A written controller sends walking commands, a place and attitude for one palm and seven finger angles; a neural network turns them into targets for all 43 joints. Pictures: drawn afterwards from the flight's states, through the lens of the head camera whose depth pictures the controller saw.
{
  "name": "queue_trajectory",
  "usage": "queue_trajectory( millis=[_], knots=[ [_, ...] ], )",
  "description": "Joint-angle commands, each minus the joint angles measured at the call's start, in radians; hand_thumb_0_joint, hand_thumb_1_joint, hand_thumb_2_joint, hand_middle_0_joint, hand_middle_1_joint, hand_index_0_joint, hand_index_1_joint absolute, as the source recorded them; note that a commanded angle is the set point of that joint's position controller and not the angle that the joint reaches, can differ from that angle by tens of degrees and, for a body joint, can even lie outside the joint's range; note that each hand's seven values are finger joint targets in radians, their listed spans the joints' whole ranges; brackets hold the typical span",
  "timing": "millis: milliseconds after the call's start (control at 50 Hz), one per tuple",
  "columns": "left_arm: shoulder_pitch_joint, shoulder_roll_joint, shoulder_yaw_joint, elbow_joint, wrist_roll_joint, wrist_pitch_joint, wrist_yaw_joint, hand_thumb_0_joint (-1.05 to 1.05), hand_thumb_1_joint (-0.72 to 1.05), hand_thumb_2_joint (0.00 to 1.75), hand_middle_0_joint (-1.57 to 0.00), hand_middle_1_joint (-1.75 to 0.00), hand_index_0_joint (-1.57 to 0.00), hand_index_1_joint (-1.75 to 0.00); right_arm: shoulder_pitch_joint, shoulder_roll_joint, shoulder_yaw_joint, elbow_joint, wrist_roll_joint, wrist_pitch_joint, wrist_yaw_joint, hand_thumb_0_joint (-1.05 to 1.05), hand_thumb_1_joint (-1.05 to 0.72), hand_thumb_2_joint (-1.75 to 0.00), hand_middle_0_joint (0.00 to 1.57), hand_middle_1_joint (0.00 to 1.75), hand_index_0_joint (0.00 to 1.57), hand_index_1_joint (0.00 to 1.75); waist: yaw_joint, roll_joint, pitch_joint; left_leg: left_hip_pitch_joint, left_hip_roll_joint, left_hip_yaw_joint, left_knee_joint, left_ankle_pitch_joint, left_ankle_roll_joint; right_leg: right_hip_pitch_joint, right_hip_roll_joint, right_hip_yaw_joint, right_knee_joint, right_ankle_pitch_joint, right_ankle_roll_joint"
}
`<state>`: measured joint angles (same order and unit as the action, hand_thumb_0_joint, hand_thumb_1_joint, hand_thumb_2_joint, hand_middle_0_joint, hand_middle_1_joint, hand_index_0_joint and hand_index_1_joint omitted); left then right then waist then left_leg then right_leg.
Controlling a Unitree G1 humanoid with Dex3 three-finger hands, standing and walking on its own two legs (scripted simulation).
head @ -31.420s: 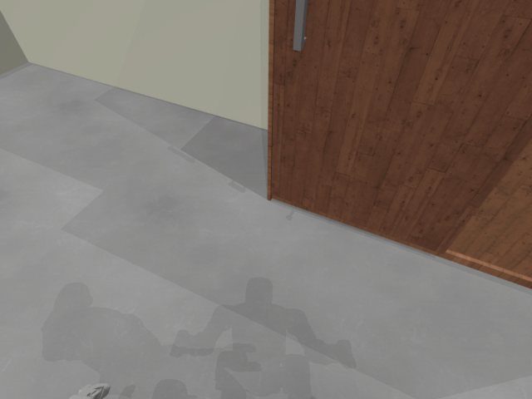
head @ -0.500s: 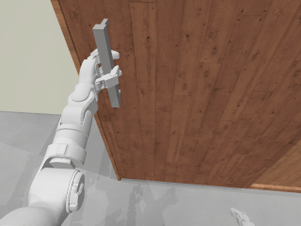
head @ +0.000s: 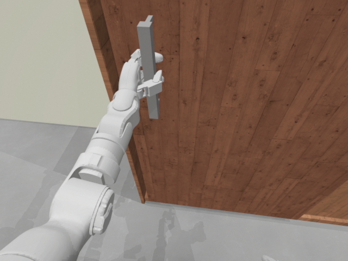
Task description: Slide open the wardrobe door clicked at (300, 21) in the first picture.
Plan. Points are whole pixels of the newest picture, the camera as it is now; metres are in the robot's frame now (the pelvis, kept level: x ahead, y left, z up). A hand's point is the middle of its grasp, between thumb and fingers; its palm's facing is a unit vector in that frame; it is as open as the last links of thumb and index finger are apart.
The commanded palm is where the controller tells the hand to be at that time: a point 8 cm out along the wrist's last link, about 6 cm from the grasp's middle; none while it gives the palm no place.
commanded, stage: step sideways, sliding the door along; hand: left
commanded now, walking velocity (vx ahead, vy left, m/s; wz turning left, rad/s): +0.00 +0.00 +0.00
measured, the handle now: (152, 73) +0.51 +0.09 +0.18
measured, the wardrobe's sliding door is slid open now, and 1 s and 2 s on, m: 0.03 0.12 0.46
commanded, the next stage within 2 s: none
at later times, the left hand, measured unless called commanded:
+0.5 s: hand (179, 86) +0.45 +0.02 +0.18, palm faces +0.02 -1.00 -0.09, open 6.2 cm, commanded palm +0.44 +0.06 +0.19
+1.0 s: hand (201, 86) +0.46 -0.03 +0.18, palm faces +0.27 -0.96 -0.10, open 6.4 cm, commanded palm +0.42 -0.04 +0.19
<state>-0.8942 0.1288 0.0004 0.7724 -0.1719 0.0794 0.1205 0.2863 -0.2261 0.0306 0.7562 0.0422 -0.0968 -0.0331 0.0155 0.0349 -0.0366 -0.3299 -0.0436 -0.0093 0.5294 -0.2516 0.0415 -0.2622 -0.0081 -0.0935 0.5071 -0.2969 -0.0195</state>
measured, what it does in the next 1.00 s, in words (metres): steps to the right: right foot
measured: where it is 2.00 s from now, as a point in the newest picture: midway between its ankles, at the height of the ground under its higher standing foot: outside the picture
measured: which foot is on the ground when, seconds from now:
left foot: down 0.00-0.98, up 1.00-1.00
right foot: down 0.00-0.62, up 0.64-0.94, down 0.96-1.00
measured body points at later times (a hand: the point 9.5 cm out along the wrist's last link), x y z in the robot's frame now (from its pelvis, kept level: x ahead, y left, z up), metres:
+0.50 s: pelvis -0.01 -0.07 -0.01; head +0.03 -0.09 +0.44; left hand +0.45 +0.08 +0.19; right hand +0.09 -0.33 -0.14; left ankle -0.01 +0.05 -0.69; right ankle -0.01 -0.15 -0.74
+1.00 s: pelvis +0.00 -0.23 -0.02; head +0.09 -0.23 +0.41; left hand +0.44 +0.02 +0.18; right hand +0.17 -0.43 -0.16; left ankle +0.01 +0.01 -0.72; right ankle +0.03 -0.39 -0.74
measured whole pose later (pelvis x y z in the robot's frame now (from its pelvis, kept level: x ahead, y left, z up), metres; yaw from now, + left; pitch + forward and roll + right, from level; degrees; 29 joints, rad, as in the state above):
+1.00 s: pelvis +0.00 -0.23 -0.02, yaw +0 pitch -2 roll -4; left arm -0.88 0.31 0.12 0.54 -0.13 -0.08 0.13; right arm 0.13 -0.19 0.01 0.69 0.08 -0.06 -0.04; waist 0.11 0.11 0.26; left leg -0.35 0.32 -0.05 0.78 -0.37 -0.08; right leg -0.30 -0.05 -0.11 0.66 -0.31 0.05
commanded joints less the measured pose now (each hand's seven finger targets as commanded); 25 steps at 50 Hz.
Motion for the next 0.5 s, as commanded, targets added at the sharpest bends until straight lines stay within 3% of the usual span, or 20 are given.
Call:
queue_trajectory(
  millis=[0, 20, 40, 60, 80, 100, 160, 180, 220, 260, 300, 320, 340, 360, 380, 400, 420, 440, 460, 480],
  knots=[
    [-0.634, -0.191, -0.153, -0.241, 0.002, -0.077, -0.073, 0.0, 0.9, 0.9, -0.45, -1.4, -0.45, -1.4, -0.026, -0.12, -0.043, -0.105, -0.004, -0.061, 0.003, 0.0, -0.9, -0.9, 0.2, 0.3, 0.2, 0.3, -0.129, -0.025, -0.314, 0.362, 0.061, -0.09, -0.035, 0.281, -0.037, -0.148, 0.035, 0.034, -0.045, 0.235, -0.015],
    [-0.663, -0.17, -0.137, -0.245, 0.004, -0.082, -0.068, 0.0, 0.9, 0.9, -0.45, -1.4, -0.45, -1.4, -0.027, -0.12, -0.043, -0.103, -0.003, -0.062, 0.001, 0.0, -0.9, -0.9, 0.2, 0.3, 0.2, 0.3, -0.128, -0.013, -0.323, 0.363, 0.06, -0.087, -0.036, 0.269, -0.038, -0.147, 0.034, 0.037, -0.046, 0.23, -0.015],
    [-0.595, 0.372, 0.182, -0.234, 0.084, -0.159, -0.032, 0.0, 0.9, 0.9, -0.45, -1.4, -0.45, -1.4, -0.023, -0.187, -0.061, -0.098, -0.006, -0.038, -0.032, 0.0, -0.9, -0.9, 0.2, 0.3, 0.2, 0.3, -0.053, 0.009, -0.308, 0.263, 0.154, -0.111, -0.049, 0.223, 0.019, -0.124, -0.015, 0.081, -0.022, 0.1, 0.015],
    [-0.58, 0.318, 0.124, -0.217, 0.092, -0.197, -0.034, 0.0, 0.9, 0.9, -0.45, -1.4, -0.45, -1.4, -0.024, -0.164, -0.053, -0.103, -0.01, -0.02, -0.044, 0.0, -0.9, -0.9, 0.2, 0.3, 0.2, 0.3, -0.059, -0.018, -0.278, 0.22, 0.155, -0.108, -0.078, 0.163, 0.025, -0.08, -0.018, 0.08, -0.02, 0.081, 0.019],
    [-0.536, 0.187, 0.051, -0.199, 0.079, -0.208, -0.042, 0.0, 0.9, 0.9, -0.45, -1.4, -0.45, -1.4, -0.035, -0.146, -0.056, -0.111, -0.007, -0.017, -0.047, 0.0, -0.9, -0.9, 0.2, 0.3, 0.2, 0.3, -0.069, -0.023, -0.292, 0.246, 0.176, -0.112, -0.076, 0.139, 0.034, -0.079, -0.015, 0.074, 0.014, 0.096, 0.025],
    [-0.54, 0.117, 0.003, -0.239, 0.068, -0.221, -0.059, 0.0, 0.9, 0.9, -0.45, -1.4, -0.45, -1.4, -0.051, -0.139, -0.057, -0.13, -0.009, -0.022, -0.051, 0.0, -0.9, -0.9, 0.2, 0.3, 0.2, 0.3, -0.073, 0.01, -0.296, 0.267, 0.222, -0.163, -0.089, 0.13, 0.051, -0.095, -0.006, 0.067, 0.079, 0.086, 0.029],
    [-0.543, 0.147, 0.012, -0.284, 0.045, -0.238, -0.072, 0.0, 0.9, 0.9, -0.45, -1.4, -0.45, -1.4, -0.085, -0.136, -0.067, -0.157, -0.017, -0.01, -0.069, 0.0, -0.9, -0.9, 0.2, 0.3, 0.2, 0.3, -0.071, 0.064, -0.284, 0.368, 0.393, -0.395, -0.148, 0.142, 0.157, -0.217, 0.015, 0.113, 0.316, -0.139, 0.019],
    [-0.548, 0.162, 0.023, -0.295, 0.044, -0.237, -0.072, 0.0, 0.9, 0.9, -0.45, -1.4, -0.45, -1.4, -0.093, -0.131, -0.066, -0.155, -0.021, -0.005, -0.069, 0.0, -0.9, -0.9, 0.2, 0.3, 0.2, 0.3, -0.07, 0.044, -0.27, 0.389, 0.431, -0.428, -0.159, 0.186, 0.181, -0.263, 0.008, 0.136, 0.376, -0.198, 0.017],
    [-0.544, 0.177, 0.034, -0.313, 0.041, -0.232, -0.069, 0.0, 0.9, 0.9, -0.45, -1.4, -0.45, -1.4, -0.101, -0.129, -0.064, -0.159, -0.018, 0.01, -0.066, 0.0, -0.9, -0.9, 0.2, 0.3, 0.2, 0.3, -0.063, 0.011, -0.243, 0.381, 0.455, -0.397, -0.128, 0.248, 0.196, -0.265, -0.009, 0.158, 0.381, -0.223, 0.01],
    [-0.529, 0.206, 0.054, -0.32, 0.042, -0.231, -0.065, 0.0, 0.9, 0.9, -0.45, -1.4, -0.45, -1.4, -0.109, -0.14, -0.064, -0.167, -0.016, 0.027, -0.067, 0.0, -0.9, -0.9, 0.2, 0.3, 0.2, 0.3, -0.054, 0.022, -0.241, 0.32, 0.422, -0.293, -0.057, 0.326, 0.161, -0.155, -0.009, 0.133, 0.251, -0.185, 0.005],
    [-0.507, 0.202, 0.054, -0.315, 0.05, -0.232, -0.071, 0.0, 0.9, 0.9, -0.45, -1.4, -0.45, -1.4, -0.117, -0.145, -0.066, -0.173, -0.006, 0.035, -0.064, 0.0, -0.9, -0.9, 0.2, 0.3, 0.2, 0.3, -0.047, 0.044, -0.237, 0.214, 0.349, -0.125, 0.038, 0.359, 0.095, 0.035, 0.002, 0.085, 0.05, -0.035, 0.002],
    [-0.503, 0.216, 0.064, -0.328, 0.057, -0.235, -0.073, 0.0, 0.9, 0.9, -0.45, -1.4, -0.45, -1.4, -0.109, -0.143, -0.069, -0.18, 0.003, 0.036, -0.065, 0.0, -0.9, -0.9, 0.2, 0.3, 0.2, 0.3, -0.047, -0.002, -0.251, 0.151, 0.282, -0.04, 0.119, 0.305, 0.055, 0.13, -0.023, 0.101, -0.041, 0.113, -0.007],
    [-0.495, 0.238, 0.076, -0.333, 0.071, -0.236, -0.073, 0.0, 0.9, 0.9, -0.45, -1.4, -0.45, -1.4, -0.105, -0.134, -0.071, -0.183, 0.007, 0.037, -0.068, 0.0, -0.9, -0.9, 0.2, 0.3, 0.2, 0.3, -0.049, -0.111, -0.264, 0.068, 0.192, 0.051, 0.233, 0.198, 0.005, 0.186, -0.11, 0.19, -0.107, 0.231, -0.04],
    [-0.461, 0.291, 0.112, -0.317, 0.087, -0.233, -0.065, 0.0, 0.9, 0.9, -0.45, -1.4, -0.45, -1.4, -0.129, -0.13, -0.073, -0.18, 0.003, 0.039, -0.073, 0.0, -0.9, -0.9, 0.2, 0.3, 0.2, 0.3, -0.037, -0.23, -0.246, -0.067, 0.111, 0.067, 0.333, -0.068, -0.03, 0.233, -0.222, 0.322, -0.143, 0.335, -0.099],
    [-0.47, 0.287, 0.109, -0.311, 0.089, -0.239, -0.06, 0.0, 0.9, 0.9, -0.45, -1.4, -0.45, -1.4, -0.148, -0.112, -0.068, -0.176, 0.0, 0.033, -0.077, 0.0, -0.9, -0.9, 0.2, 0.3, 0.2, 0.3, -0.027, -0.213, -0.205, -0.153, 0.072, 0.053, 0.407, -0.28, -0.041, 0.234, -0.285, 0.36, -0.132, 0.382, -0.153],
    [-0.422, 0.312, 0.132, -0.276, 0.098, -0.227, -0.054, 0.0, 0.9, 0.9, -0.45, -1.4, -0.45, -1.4, -0.143, -0.109, -0.075, -0.163, 0.005, 0.031, -0.078, 0.0, -0.9, -0.9, 0.2, 0.3, 0.2, 0.3, -0.005, -0.245, -0.172, -0.194, 0.078, 0.024, 0.5, -0.295, -0.045, 0.232, -0.287, 0.39, -0.13, 0.382, -0.18],
    [-0.448, 0.293, 0.123, -0.311, 0.092, -0.232, -0.057, 0.0, 0.9, 0.9, -0.45, -1.4, -0.45, -1.4, -0.161, -0.108, -0.075, -0.163, 0.002, 0.029, -0.077, 0.0, -0.9, -0.9, 0.2, 0.3, 0.2, 0.3, 0.005, -0.228, -0.142, -0.219, 0.099, 0.001, 0.558, -0.301, -0.047, 0.223, -0.302, 0.409, -0.126, 0.405, -0.195],
    [-0.485, 0.27, 0.11, -0.36, 0.092, -0.245, -0.058, 0.0, 0.9, 0.9, -0.45, -1.4, -0.45, -1.4, -0.163, -0.106, -0.072, -0.158, -0.005, 0.018, -0.08, 0.0, -0.9, -0.9, 0.2, 0.3, 0.2, 0.3, -0.003, -0.183, -0.149, -0.219, 0.103, 0.007, 0.562, -0.29, -0.048, 0.243, -0.303, 0.403, -0.1, 0.504, -0.215],
    [-0.518, 0.264, 0.106, -0.402, 0.098, -0.253, -0.054, 0.0, 0.9, 0.9, -0.45, -1.4, -0.45, -1.4, -0.145, -0.102, -0.069, -0.143, -0.011, 0.013, -0.08, 0.0, -0.9, -0.9, 0.2, 0.3, 0.2, 0.3, -0.017, -0.146, -0.174, -0.189, 0.113, 0.016, 0.475, -0.278, -0.047, 0.271, -0.29, 0.333, -0.056, 0.588, -0.207],
    [-0.508, 0.262, 0.116, -0.416, 0.103, -0.266, -0.051, 0.0, 0.9, 0.9, -0.45, -1.4, -0.45, -1.4, -0.13, -0.092, -0.063, -0.147, -0.02, 0.013, -0.082, 0.0, -0.9, -0.9, 0.2, 0.3, 0.2, 0.3, -0.019, -0.144, -0.211, -0.118, 0.109, 0.065, 0.359, -0.222, -0.051, 0.262, -0.241, 0.243, -0.023, 0.628, -0.183]
  ],
)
